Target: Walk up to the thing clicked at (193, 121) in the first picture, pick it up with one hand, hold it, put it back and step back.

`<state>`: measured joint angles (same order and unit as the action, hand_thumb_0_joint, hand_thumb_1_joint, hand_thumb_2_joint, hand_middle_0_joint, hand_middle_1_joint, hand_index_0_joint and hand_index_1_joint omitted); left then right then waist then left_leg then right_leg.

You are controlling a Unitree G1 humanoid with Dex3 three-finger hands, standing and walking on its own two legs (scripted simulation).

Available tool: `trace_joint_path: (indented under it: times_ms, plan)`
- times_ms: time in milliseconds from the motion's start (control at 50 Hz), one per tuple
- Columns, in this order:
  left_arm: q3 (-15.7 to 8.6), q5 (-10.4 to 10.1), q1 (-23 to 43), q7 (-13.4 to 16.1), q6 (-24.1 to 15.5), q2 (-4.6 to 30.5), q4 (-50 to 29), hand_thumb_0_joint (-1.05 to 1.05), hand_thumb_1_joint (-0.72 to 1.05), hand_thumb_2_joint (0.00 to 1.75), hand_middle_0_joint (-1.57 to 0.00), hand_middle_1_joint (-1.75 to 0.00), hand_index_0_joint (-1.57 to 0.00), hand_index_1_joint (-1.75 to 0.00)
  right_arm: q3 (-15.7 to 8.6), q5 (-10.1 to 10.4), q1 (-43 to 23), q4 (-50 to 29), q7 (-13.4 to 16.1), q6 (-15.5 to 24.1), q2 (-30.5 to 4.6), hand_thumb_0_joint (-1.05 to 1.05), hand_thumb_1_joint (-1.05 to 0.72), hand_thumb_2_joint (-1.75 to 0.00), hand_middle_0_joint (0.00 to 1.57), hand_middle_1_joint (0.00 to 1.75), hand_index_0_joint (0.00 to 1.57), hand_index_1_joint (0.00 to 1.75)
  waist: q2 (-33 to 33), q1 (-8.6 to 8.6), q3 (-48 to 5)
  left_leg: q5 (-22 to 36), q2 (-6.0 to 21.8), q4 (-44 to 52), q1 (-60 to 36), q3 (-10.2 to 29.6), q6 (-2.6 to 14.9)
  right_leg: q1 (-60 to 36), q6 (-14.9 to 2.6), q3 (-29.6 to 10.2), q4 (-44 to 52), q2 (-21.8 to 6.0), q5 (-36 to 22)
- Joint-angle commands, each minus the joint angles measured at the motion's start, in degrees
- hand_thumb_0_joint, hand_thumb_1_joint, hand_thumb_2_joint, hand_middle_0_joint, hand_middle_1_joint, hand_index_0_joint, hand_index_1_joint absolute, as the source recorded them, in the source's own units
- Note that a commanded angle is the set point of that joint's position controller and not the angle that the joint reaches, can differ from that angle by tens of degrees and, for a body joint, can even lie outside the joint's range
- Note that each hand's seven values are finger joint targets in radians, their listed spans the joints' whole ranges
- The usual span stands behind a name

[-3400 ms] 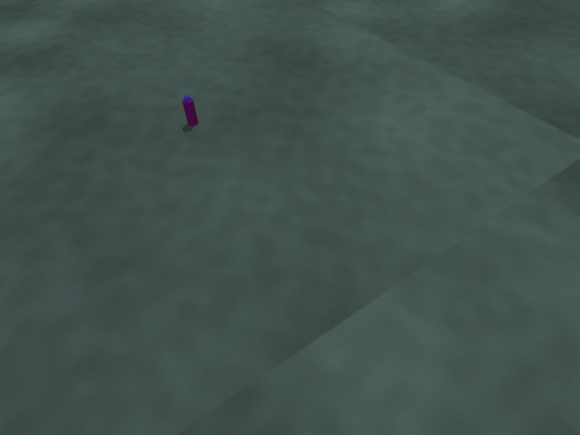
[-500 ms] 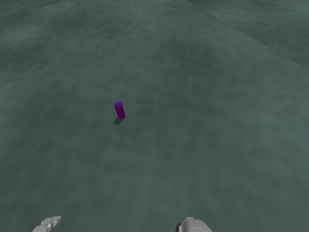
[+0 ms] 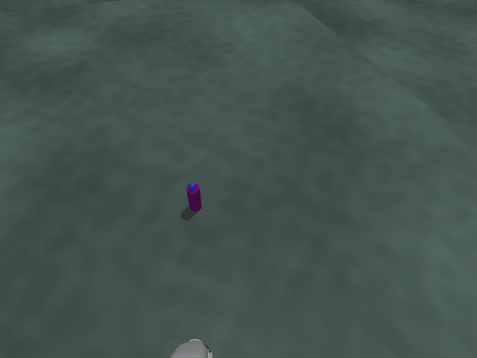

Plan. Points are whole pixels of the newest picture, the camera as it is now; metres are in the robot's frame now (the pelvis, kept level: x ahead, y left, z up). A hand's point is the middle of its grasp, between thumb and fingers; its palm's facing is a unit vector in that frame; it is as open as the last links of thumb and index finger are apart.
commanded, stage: walk up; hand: left
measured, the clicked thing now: (194, 195) +0.89 +0.24 -0.67
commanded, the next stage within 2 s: none
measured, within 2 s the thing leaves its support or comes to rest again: neither
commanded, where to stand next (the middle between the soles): +0.51 -0.01 m, yaw -1 degrees
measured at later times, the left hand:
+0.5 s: hand (118, 292) +0.25 +0.26 -0.13, palm faces -0.07 -0.92 -0.39, open 7.4 cm
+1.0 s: hand (135, 247) +0.36 +0.26 -0.15, palm faces -0.02 -0.93 -0.36, open 7.4 cm
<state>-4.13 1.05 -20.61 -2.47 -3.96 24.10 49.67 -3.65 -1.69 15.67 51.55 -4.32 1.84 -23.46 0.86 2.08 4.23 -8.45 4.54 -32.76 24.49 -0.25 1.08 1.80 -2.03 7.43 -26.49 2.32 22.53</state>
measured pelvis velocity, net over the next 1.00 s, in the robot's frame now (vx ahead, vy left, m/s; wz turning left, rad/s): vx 0.33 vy -0.02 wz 0.00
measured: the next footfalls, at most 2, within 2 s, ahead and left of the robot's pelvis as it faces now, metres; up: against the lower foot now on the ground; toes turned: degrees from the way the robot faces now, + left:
left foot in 0.02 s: +0.17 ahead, +0.13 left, +0.00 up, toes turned +3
right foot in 0.50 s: +0.32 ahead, -0.16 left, +0.00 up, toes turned -6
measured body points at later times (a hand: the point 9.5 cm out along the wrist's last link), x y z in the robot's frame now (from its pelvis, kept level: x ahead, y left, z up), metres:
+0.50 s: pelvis +0.18 -0.02 +0.00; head +0.19 -0.04 +0.45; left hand +0.25 +0.31 -0.10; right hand +0.21 -0.35 -0.12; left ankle +0.13 +0.13 -0.73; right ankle +0.28 -0.16 -0.73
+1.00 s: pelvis +0.33 -0.02 -0.01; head +0.35 +0.00 +0.44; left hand +0.36 +0.31 -0.13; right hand +0.42 -0.34 -0.10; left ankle +0.41 +0.10 -0.73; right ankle +0.28 -0.15 -0.72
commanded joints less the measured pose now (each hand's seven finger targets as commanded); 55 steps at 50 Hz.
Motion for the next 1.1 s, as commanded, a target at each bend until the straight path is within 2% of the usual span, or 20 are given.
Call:
trace_joint_path:
  times_ms: [0, 20, 40, 60, 120, 160, 280, 400, 460, 480, 520, 540, 640, 840, 900, 940, 960, 980, 1000, 1080]
  plan:
    - [-2.2, -0.7, 0.1, 0.9, -1.2, 12.0, -5.8, 0.0, 0.9, 0.9, -0.2, -0.3, -0.2, -0.3, -4.3, -0.4, 7.0, -3.0, 1.7, 3.8, -12.8, 0.0, -0.9, -0.9, 0.2, 0.3, 0.2, 0.3, 4.4, -5.35, -6.8, -3.2, -3.4, 5.8, -22.4, -2.6, 4.09, 10.7, -5.31, -5.3, -14.7, -11.0, -29.4]
    - [-1.1, -1.5, -2.6, 1.0, -1.0, 8.4, -6.3, 0.0, 0.9, 0.9, -0.2, -0.3, -0.2, -0.3, -5.8, -1.4, 12.6, -2.7, 2.3, 4.0, -17.2, 0.0, -0.9, -0.9, 0.2, 0.3, 0.2, 0.3, 14.7, -7.65, -11.2, -9.3, 6.8, 8.8, -33.0, 12.7, 8.22, 22.5, -2.38, -2.4, -30.0, -6.2, -18.9]
    - [-1.4, -2.0, -4.4, 1.2, -0.5, 8.3, -5.8, 0.0, 0.9, 0.9, -0.2, -0.3, -0.2, -0.3, -6.2, -0.6, 12.8, -4.2, 2.8, 4.0, -19.7, 0.0, -0.9, -0.9, 0.2, 0.3, 0.2, 0.3, 16.6, -7.14, -11.9, -15.2, 18.5, 15.4, -38.5, 37.1, 13.23, 35.6, -0.35, -4.2, -38.0, 1.9, 8.1]
    - [-2.2, -1.0, -1.3, 1.8, 0.1, 13.3, -4.6, 0.0, 0.9, 0.9, -0.2, -0.3, -0.2, -0.3, -6.6, 1.2, 11.6, -4.3, 2.7, 3.8, -19.2, 0.0, -0.9, -0.9, 0.2, 0.3, 0.2, 0.3, 10.2, -7.44, -10.0, -16.2, 20.4, 16.1, -35.3, 39.0, 15.86, 35.9, -1.38, -10.2, -41.5, -2.9, 9.4]
    - [-1.5, -1.4, -1.5, 1.0, 0.0, 12.0, -3.2, 0.0, 0.9, 0.9, -0.2, -0.3, -0.2, -0.3, -3.9, 2.2, 5.4, -6.4, 3.6, 3.8, -14.3, 0.0, -0.9, -0.9, 0.2, 0.3, 0.2, 0.3, 3.4, -4.09, -3.9, 5.8, 13.3, 15.6, -22.6, 16.4, 9.58, 30.5, -0.41, -14.7, -39.0, -5.4, 0.3]
    - [-1.4, -1.5, -3.7, 0.4, 0.9, 10.8, -1.8, 0.0, 0.9, 0.9, -0.2, -0.3, -0.2, -0.3, -3.5, 2.5, 3.3, -6.5, 3.5, 4.4, -13.4, 0.0, -0.9, -0.9, 0.2, 0.3, 0.2, 0.3, 5.3, -2.09, -1.3, 5.6, 10.3, 17.1, -14.5, 9.5, 8.87, 26.0, 0.43, -12.4, -36.4, -6.1, -2.8]
    - [-1.7, -0.5, 1.4, -1.1, 1.2, 9.8, -2.8, 0.0, 0.9, 0.9, -0.2, -0.3, -0.2, -0.3, -4.0, 1.4, 2.2, -7.8, 3.0, 4.8, -14.9, 0.0, -0.9, -0.9, 0.2, 0.3, 0.2, 0.3, 8.2, -3.1, 3.2, -8.2, 9.9, 22.0, -11.9, 6.2, 12.14, 28.5, 2.98, -8.2, -22.5, -9.2, -9.0]
    - [-2.5, -0.4, 4.8, -1.7, -0.1, 9.8, -2.5, 0.0, 0.9, 0.9, -0.2, -0.3, -0.2, -0.3, -4.1, 1.5, 0.3, -8.4, 2.5, 4.1, -15.4, 0.0, -0.9, -0.9, 0.2, 0.3, 0.2, 0.3, 7.5, -2.2, 2.6, -13.9, 10.1, 18.2, -6.8, 5.9, 10.64, 17.6, 1.4, -7.0, -9.9, -8.5, -14.0]
    - [-3.2, 0.0, -1.6, -0.9, -1.1, 11.0, -0.2, 0.0, 0.9, 0.9, -0.2, -0.3, -0.2, -0.3, -3.4, 1.3, -0.2, -8.9, 2.6, 3.4, -13.6, 0.0, -0.9, -0.9, 0.2, 0.3, 0.2, 0.3, 1.7, 1.39, -2.3, -6.1, 7.2, 4.9, -7.0, 3.1, 8.15, 6.2, 0.94, -4.4, -4.5, -5.4, -12.8]
    - [-4.1, 0.1, -6.4, -0.2, -1.8, 13.1, 1.0, 0.0, 0.9, 0.9, -0.2, -0.3, -0.2, -0.3, -2.4, 1.3, 2.4, -8.6, 2.6, 3.2, -10.9, 0.0, -0.9, -0.9, 0.2, 0.3, 0.2, 0.3, -5.9, 3.42, -6.6, -1.9, 3.9, -9.0, -5.4, -0.1, 6.58, -1.7, 0.11, -6.8, -1.3, -5.9, -8.7]
    - [-5.3, -0.1, -7.6, 0.9, -2.6, 19.9, -0.7, 0.0, 0.9, 0.9, -0.2, -0.3, -0.2, -0.3, -1.1, 1.7, 6.0, -8.8, 2.7, 2.9, -8.3, 0.0, -0.9, -0.9, 0.2, 0.3, 0.2, 0.3, -18.2, 2.87, -5.8, -20.9, -7.4, -30.8, 13.4, -2.6, 1.29, -8.2, -8.89, -42.0, 12.7, -26.0, -0.5]
    - [-5.1, -0.9, -5.6, 0.8, -2.2, 20.5, -1.1, 0.0, 0.9, 0.9, -0.2, -0.3, -0.2, -0.3, -2.2, 1.1, 3.7, -7.9, 3.5, 2.4, -12.9, 0.0, -0.9, -0.9, 0.2, 0.3, 0.2, 0.3, -14.5, 3.15, -4.3, -22.5, -3.9, -34.0, 13.0, 1.5, 1.31, -3.9, -12.92, -45.2, 11.8, -28.7, -2.7]
    - [-2.8, -1.5, 1.0, 1.6, -2.0, 13.9, -2.9, 0.0, 0.9, 0.9, -0.2, -0.3, -0.2, -0.3, -2.4, 2.2, 6.0, -4.3, 2.2, 1.2, -10.9, 0.0, -0.9, -0.9, 0.2, 0.3, 0.2, 0.3, -11.2, -1.56, -1.3, -9.7, -1.4, -27.7, 5.0, 3.1, 0.91, 7.6, -7.59, -17.6, 10.1, -15.5, -17.6]
    - [-3.1, -0.6, -0.1, 1.2, -2.0, 15.2, -5.8, 0.0, 0.9, 0.9, -0.2, -0.3, -0.2, -0.3, -3.1, 0.4, -3.1, -6.4, 0.5, 1.7, -9.8, 0.0, -0.9, -0.9, 0.2, 0.3, 0.2, 0.3, -7.8, 0.74, 0.8, -2.9, 0.8, -4.5, 0.2, 0.0, -1.11, 10.7, -10.32, -13.5, 9.8, -17.7, -6.2]
    - [-2.9, -0.9, 2.6, 1.3, -1.6, 15.7, -6.4, 0.0, 0.9, 0.9, -0.2, -0.3, -0.2, -0.3, -3.4, 0.2, 0.9, -5.2, 0.7, 2.4, -9.8, 0.0, -0.9, -0.9, 0.2, 0.3, 0.2, 0.3, -5.8, -2.75, -1.7, -2.0, -0.5, 1.1, -10.2, -2.3, 0.37, 14.5, -9.19, -12.7, 3.6, -18.0, -7.3]
    - [-1.3, -0.6, 0.4, 1.3, -1.3, 12.1, -6.5, 0.0, 0.9, 0.9, -0.2, -0.3, -0.2, -0.3, -4.6, 0.0, 7.7, -2.7, 1.5, 3.0, -12.6, 0.0, -0.9, -0.9, 0.2, 0.3, 0.2, 0.3, 3.5, -6.25, -6.0, -7.8, -3.1, 4.8, -23.4, -1.8, 2.19, 19.3, -5.97, -7.3, -13.1, -12.3, -15.0]
    - [0.0, -1.1, -3.0, 1.2, -1.3, 7.8, -6.9, 0.0, 0.9, 0.9, -0.2, -0.3, -0.2, -0.3, -5.8, -0.5, 11.7, -3.0, 2.2, 3.4, -16.9, 0.0, -0.9, -0.9, 0.2, 0.3, 0.2, 0.3, 16.6, -7.22, -8.6, -16.7, 6.9, 11.6, -29.4, 14.4, 5.74, 26.8, -2.43, -3.5, -30.0, -7.2, -11.1]
    - [0.1, -1.5, -4.4, 1.4, -0.7, 7.1, -6.2, 0.0, 0.9, 0.9, -0.2, -0.3, -0.2, -0.3, -5.9, 0.1, 10.0, -5.0, 2.5, 3.7, -19.3, 0.0, -0.9, -0.9, 0.2, 0.3, 0.2, 0.3, 16.8, -5.62, -6.0, -18.8, 17.3, 18.4, -31.1, 34.7, 10.44, 38.5, -0.47, -4.5, -36.0, 0.2, 6.3]
    - [-1.4, -0.7, -2.7, 2.4, -0.1, 12.9, -4.8, 0.0, 0.9, 0.9, -0.2, -0.3, -0.2, -0.3, -6.2, 1.6, 9.0, -5.1, 2.3, 3.3, -19.5, 0.0, -0.9, -0.9, 0.2, 0.3, 0.2, 0.3, 12.1, -5.87, -4.6, -16.8, 20.7, 17.1, -27.9, 37.3, 14.96, 37.6, -1.07, -8.9, -40.3, -4.0, 9.5]
    - [-1.3, -1.5, -2.5, 1.5, 0.1, 11.9, -2.8, 0.0, 0.9, 0.9, -0.2, -0.3, -0.2, -0.3, -3.6, 1.8, 4.0, -6.5, 3.1, 3.6, -13.4, 0.0, -0.9, -0.9, 0.2, 0.3, 0.2, 0.3, 7.2, -2.47, 0.5, 7.7, 10.3, 15.2, -16.5, 11.9, 9.27, 30.3, -0.55, -12.1, -35.0, -7.0, -0.6]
